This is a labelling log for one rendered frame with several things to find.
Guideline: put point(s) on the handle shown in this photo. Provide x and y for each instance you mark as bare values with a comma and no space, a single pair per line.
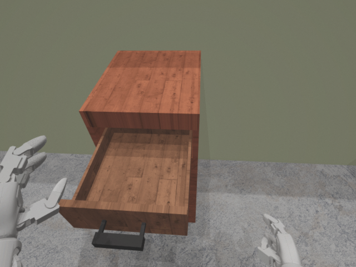
119,241

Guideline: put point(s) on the robot right hand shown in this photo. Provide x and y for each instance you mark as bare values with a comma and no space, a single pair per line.
283,250

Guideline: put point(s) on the robot left hand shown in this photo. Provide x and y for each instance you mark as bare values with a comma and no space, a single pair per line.
16,168

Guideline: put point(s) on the cabinet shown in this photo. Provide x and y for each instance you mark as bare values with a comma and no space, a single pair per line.
152,90

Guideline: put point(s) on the drawer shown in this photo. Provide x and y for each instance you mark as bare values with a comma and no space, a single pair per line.
135,175

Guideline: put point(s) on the left robot forearm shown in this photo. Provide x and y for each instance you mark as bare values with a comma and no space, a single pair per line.
9,250

